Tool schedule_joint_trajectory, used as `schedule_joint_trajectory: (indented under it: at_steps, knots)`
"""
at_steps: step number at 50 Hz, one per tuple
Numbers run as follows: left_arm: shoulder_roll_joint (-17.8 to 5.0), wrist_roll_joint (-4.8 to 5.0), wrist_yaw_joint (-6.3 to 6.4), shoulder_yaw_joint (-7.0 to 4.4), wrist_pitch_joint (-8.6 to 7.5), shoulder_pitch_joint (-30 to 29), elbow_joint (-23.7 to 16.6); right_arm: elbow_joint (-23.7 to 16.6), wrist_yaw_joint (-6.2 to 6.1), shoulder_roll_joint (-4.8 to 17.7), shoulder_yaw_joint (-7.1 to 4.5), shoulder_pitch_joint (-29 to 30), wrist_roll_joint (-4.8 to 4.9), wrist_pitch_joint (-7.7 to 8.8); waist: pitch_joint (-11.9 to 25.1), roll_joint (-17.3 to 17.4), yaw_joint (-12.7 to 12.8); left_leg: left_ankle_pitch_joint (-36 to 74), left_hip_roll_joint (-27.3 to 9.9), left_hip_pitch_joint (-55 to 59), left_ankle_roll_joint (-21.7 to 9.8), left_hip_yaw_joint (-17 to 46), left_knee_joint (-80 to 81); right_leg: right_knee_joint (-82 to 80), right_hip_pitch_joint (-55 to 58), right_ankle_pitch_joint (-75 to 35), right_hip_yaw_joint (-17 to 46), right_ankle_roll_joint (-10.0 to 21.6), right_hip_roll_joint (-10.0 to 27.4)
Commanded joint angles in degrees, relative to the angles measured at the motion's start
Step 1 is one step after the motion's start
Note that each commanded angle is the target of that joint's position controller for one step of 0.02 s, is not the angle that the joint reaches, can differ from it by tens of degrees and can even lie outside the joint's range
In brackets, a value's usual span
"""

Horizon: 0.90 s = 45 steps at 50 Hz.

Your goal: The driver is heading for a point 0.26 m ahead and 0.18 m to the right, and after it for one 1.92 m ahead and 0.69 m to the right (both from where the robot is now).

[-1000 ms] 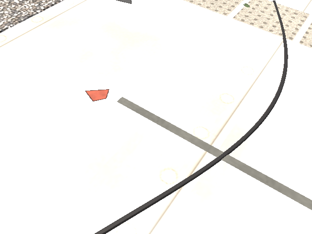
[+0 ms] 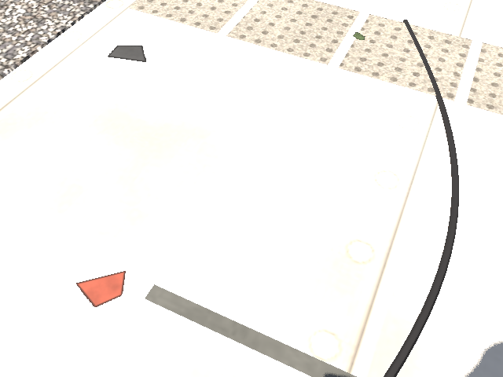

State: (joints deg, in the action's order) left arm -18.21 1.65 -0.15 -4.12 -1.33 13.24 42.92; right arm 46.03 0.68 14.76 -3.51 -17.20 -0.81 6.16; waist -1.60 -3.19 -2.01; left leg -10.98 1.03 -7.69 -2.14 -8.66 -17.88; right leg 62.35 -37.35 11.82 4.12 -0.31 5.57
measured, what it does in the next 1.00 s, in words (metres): walks ahead, turning right: right foot, then left foot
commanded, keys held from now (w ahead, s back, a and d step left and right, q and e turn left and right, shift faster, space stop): w+e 0.16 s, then e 0.74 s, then no key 0.10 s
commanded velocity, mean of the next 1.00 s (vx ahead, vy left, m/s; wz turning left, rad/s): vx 0.20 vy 0.00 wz -0.56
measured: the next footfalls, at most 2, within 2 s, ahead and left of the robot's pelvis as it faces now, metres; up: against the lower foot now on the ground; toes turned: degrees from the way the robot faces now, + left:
right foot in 0.26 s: +0.31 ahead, -0.16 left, +0.00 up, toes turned -12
left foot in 0.80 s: +0.42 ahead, +0.01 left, +0.00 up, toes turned -37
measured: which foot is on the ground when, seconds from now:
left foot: down 0.00-0.28, up 0.30-0.78, down 0.80-1.00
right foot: up 0.00-0.24, down 0.26-0.80, up 0.82-1.00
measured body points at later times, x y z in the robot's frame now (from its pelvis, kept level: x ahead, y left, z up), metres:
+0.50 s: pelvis +0.22 -0.07 -0.01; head +0.27 -0.11 +0.44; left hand +0.44 +0.16 -0.10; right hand +0.31 -0.39 -0.12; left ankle +0.29 +0.10 -0.66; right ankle +0.27 -0.15 -0.74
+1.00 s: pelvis +0.31 -0.05 +0.00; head +0.35 -0.05 +0.44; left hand +0.61 +0.10 -0.10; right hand +0.28 -0.36 -0.09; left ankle +0.40 +0.04 -0.74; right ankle +0.22 -0.15 -0.67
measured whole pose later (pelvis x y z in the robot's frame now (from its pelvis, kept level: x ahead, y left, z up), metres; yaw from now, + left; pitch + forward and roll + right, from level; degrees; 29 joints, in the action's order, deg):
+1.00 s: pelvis +0.31 -0.05 +0.00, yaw -35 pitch +2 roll -1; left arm -20.1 1.2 1.3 -5.4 3.9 10.1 35.8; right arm 40.4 -1.7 15.3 -3.3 -8.2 -0.8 0.1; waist -3.0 -2.2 -0.7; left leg -12.1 -1.9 -16.1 0.1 0.0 -26.5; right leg 62.3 -29.1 26.4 5.0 -4.9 -3.5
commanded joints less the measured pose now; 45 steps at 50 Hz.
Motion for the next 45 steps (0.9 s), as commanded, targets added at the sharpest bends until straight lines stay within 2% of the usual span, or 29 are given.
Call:
schedule_joint_trajectory:
  at_steps: [1,4,8,9,10,11,12,13,14,15,16,17,18,19,21,22,25,29,32,36,38,39,40,41,42,43,44,45]
  knots:
    - [-1.0,-0.23,-0.46,-0.19,-0.17,0.2,-3.9,-3.4,-0.71,8.1,-2.0,4.3,-0.07,0.92,-0.8,6.7,1.8,14.5,-15.6,1.1,-8.4,6.3,10.4,-6.6,-3.0,-8.2,1.7,-0.5,2.1]
    - [0.1,-0.45,-1.75,0.41,-0.69,-5.8,-5.8,-2.5,-1.2,9.7,-2.43,3.0,0.31,0.21,-2.4,5.7,-0.6,14.9,-15.4,2.7,-7.4,1.7,10.4,-16.6,-1.4,-14.2,-2.0,0.3,1.4]
    - [-0.2,-0.37,-2.99,0.48,-0.63,-11.4,-9.1,-0.8,-1.32,11.6,-3.22,0.3,1.57,-1.25,-4.3,5.5,-2.1,17.5,-17.8,9.9,-6.4,-0.8,8.1,-23.2,-2.8,-10.8,-4.9,2.6,0.6]
    - [-0.8,-0.58,-3.27,0.21,-0.61,-11.6,-9.7,-0.7,-1.41,12.1,-3.37,1.2,1.81,-1.79,-4.6,5.8,-1.4,24.5,-17.9,11.0,-5.7,-1.8,5.5,-24.7,-2.0,-8.7,-6.0,3.4,-0.3]
    - [-1.7,-0.95,-3.44,-0.3,-0.56,-10.5,-10.1,-1.0,-1.67,12.9,-3.61,2.0,2.06,-2.32,-3.3,6.8,-0.2,36.0,-17.7,11.8,-4.9,-2.7,1.4,-25.4,1.1,-6.1,-8.0,4.3,-2.4]
    - [-2.9,-1.2,-3.46,-1.05,-0.46,-7.4,-9.8,-1.3,-2.0,13.8,-3.89,2.6,2.48,-2.84,-0.6,8.2,1.7,47.0,-17.2,12.3,-4.0,-3.2,-4.4,-25.4,5.8,-3.7,-9.9,5.2,-4.9]
    - [-5.0,-1.12,-3.31,-2.29,-0.44,-0.5,-8.2,-1.7,-2.2,14.1,-3.96,3.6,2.89,-3.34,3.4,8.2,5.4,52.1,-15.7,11.2,-2.7,-3.9,-13.7,-27.5,14.1,-4.5,-11.1,6.7,-7.6]
    - [-8.2,-1.21,-2.45,-4.07,-0.33,7.7,-6.2,-2.1,-2.22,12.8,-3.43,4.1,3.17,-3.28,7.9,6.3,9.9,46.1,-12.9,5.4,-0.1,-4.9,-26.4,-32.4,27.4,-12.5,-10.0,8.7,-9.5]
    - [-13.7,-1.17,-0.93,-5.14,0.26,10.3,-5.7,-3.7,-1.9,7.1,-1.64,1.2,0.29,-2.74,12.5,-6.4,7.9,4.0,-7.7,-11.2,3.7,-4.4,-45.4,-30.7,43.6,-34.7,5.2,12.3,1.4]
    - [-17.7,-2.5,-1.14,-5.02,-0.36,6.0,-9.3,-5.5,-1.12,4.3,0.0,-5.4,-0.38,-1.6,24.4,-14.1,2.2,-30.1,2.9,-28.4,6.7,6.1,-65.3,-35.1,58.0,-38.7,36.6,26.9,16.7]
    - [-12.9,-2.01,-1.88,-4.03,-0.54,6.1,-10.6,-4.9,-0.72,10.6,-1.34,0.4,1.15,-0.93,27.7,-1.8,7.5,-26.7,-0.3,-30.0,5.7,15.1,-66.9,-38.5,56.2,-35.5,33.3,24.5,15.1]
    - [-10.6,-1.56,-2.04,-3.26,-0.96,3.4,-10.3,-6.8,-0.88,10.6,-1.3,4.9,2.39,-0.88,19.6,-0.4,6.5,-21.7,-2.2,-32.2,4.5,14.1,-63.7,-39.0,49.2,-33.3,25.0,21.9,12.6]
    - [-8.6,-0.65,-1.87,-2.82,-1.08,0.8,-9.9,-6.2,-1.73,9.7,-1.17,5.7,1.46,-1.18,12.7,4.2,4.2,-17.6,-4.5,-32.2,4.7,13.4,-59.0,-39.7,40.8,-31.5,19.5,18.9,9.1]
    - [-7.1,-0.44,-1.45,-2.36,-0.87,-1.5,-10.2,-6.0,-2.39,10.3,-1.47,5.7,0.57,-1.86,9.9,3.0,2.7,-15.0,-5.9,-30.0,4.9,13.4,-55.3,-40.7,34.3,-31.2,16.4,17.6,7.3]
    - [-7.2,-1.9,-0.98,-2.32,-0.56,-3.6,-11.0,-5.8,-2.63,10.1,-1.68,4.0,0.31,-3.42,9.0,0.6,0.3,-12.3,-5.6,-24.1,5.3,13.2,-52.6,-42.7,25.9,-33.7,14.1,17.1,5.3]
    - [-7.6,-2.1,-0.72,-2.45,-0.58,-3.7,-10.8,-5.5,-2.75,9.2,-1.46,3.2,0.15,-3.83,9.4,0.4,-0.1,-11.6,-5.1,-23.1,5.9,12.9,-50.8,-42.7,24.3,-36.2,12.8,17.3,4.8]
    - [-8.6,-1.56,0.44,-2.74,0.02,-2.8,-10.3,-6.0,-3.23,7.9,-1.0,5.0,-0.19,-4.51,10.6,0.0,0.2,-8.2,-3.7,-24.2,7.5,13.1,-44.2,-41.9,23.9,-36.4,11.8,16.6,3.4]
    - [-8.7,-1.01,1.87,-2.65,1.85,-3.3,-10.6,-7.4,-3.12,7.7,-0.85,9.8,0.3,-5.21,9.8,-2.0,1.8,-2.8,-2.5,-24.9,8.3,14.6,-35.0,-41.9,23.9,-17.9,14.9,13.8,1.6]
    - [-8.7,-1.32,2.18,-2.66,2.6,-3.2,-10.8,-8.4,-2.77,7.7,-0.86,12.7,0.62,-4.96,7.9,-4.0,2.9,-2.5,-1.3,-23.9,8.0,15.6,-28.5,-41.7,23.9,-9.1,18.6,13.2,1.3]
    - [-8.4,-1.19,1.87,-2.58,3.18,-3.0,-11.1,-9.0,-1.99,8.1,-1.15,13.0,0.81,-3.69,7.9,-5.6,3.4,-6.5,0.5,-19.6,6.7,15.7,-20.8,-37.4,26.8,-17.1,23.3,13.0,1.7]
    - [-7.9,-0.5,1.86,-2.4,3.51,-4.5,-11.7,-8.4,-1.46,8.2,-1.53,10.4,1.01,-3.07,8.1,-5.8,1.5,-2.6,0.7,-14.0,5.2,14.9,-10.9,-34.7,27.4,-19.8,24.9,11.4,0.2]
    - [-7.3,-0.15,1.99,-2.19,3.74,-5.2,-12.1,-7.8,-1.31,8.8,-1.91,8.4,0.91,-2.81,7.9,-5.2,0.3,5.1,-0.9,-8.4,4.0,14.8,-3.7,-32.8,25.2,-16.1,24.1,9.4,-1.8]
    - [-4.9,-0.71,1.95,-1.49,3.78,-2.9,-12.4,-8.1,-1.56,12.3,-2.74,7.5,0.06,-2.97,9.8,1.7,1.6,12.9,-10.5,-0.7,0.4,21.8,-2.6,-25.4,19.9,-1.5,19.8,6.3,-5.6]
    - [-3.7,-0.61,1.8,-1.3,3.43,0.4,-13.3,-8.2,-1.9,16.5,-3.57,9.4,-1.34,-3.88,7.0,18.5,5.5,29.7,-21.2,3.2,-8.9,34.5,-2.1,-15.1,7.2,22.1,7.8,2.4,-15.6]
    - [-9.2,-1.54,1.58,-2.73,2.85,0.2,-12.7,-8.5,-1.86,13.1,-3.16,7.5,-1.4,-3.95,8.1,18.2,2.9,33.7,-26.4,3.0,-14.9,39.7,-2.1,-1.2,3.1,27.4,5.5,-0.9,-12.8]
    - [-11.4,-1.02,1.39,-3.7,2.97,0.6,-11.5,-9.2,-2.1,10.4,-2.36,8.6,-0.89,-4.04,7.8,13.1,3.0,32.5,-23.9,2.7,-13.7,33.8,-3.5,4.9,2.5,23.5,5.5,-2.2,-10.7]
    - [-10.5,-0.61,1.57,-3.82,3.66,0.8,-10.2,-9.6,-2.24,8.8,-2.01,10.5,-0.32,-4.34,6.7,10.2,3.5,29.3,-19.6,2.2,-10.7,27.7,-4.5,7.0,2.2,20.0,4.6,-3.4,-9.7]
    - [-9.3,-0.58,1.74,-3.6,4.33,0.4,-10.0,-9.8,-2.41,8.3,-1.82,11.3,0.38,-4.64,5.9,9.8,3.3,27.1,-17.5,2.3,-9.0,24.3,-4.6,8.3,0.9,17.2,4.0,-4.2,-9.1]
Over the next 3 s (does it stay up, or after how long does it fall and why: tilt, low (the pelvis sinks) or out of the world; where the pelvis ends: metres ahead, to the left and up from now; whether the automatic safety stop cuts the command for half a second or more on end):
stays up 0.47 -0.16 -0.01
